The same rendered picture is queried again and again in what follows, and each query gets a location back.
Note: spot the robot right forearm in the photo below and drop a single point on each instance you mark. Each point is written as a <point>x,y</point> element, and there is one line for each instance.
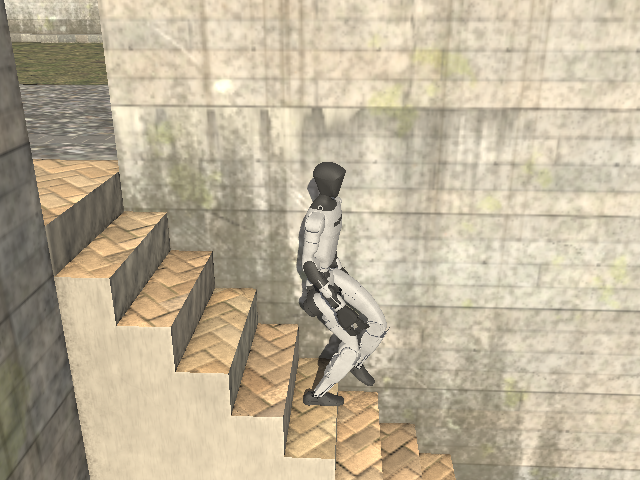
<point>313,276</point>

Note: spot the right robot upper arm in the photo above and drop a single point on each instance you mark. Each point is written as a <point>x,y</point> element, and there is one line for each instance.
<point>314,227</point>

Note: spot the right robot shin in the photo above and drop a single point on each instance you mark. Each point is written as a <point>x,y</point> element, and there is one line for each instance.
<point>336,370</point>

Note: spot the robot right hand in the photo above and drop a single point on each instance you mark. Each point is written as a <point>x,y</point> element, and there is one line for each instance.
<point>346,317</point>

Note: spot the robot head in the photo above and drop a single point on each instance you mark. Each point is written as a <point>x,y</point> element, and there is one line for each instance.
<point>328,177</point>

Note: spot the robot left hand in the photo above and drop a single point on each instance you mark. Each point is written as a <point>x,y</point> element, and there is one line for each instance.
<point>339,293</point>

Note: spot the robot left forearm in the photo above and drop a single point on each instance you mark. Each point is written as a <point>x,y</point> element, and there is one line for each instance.
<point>336,263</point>

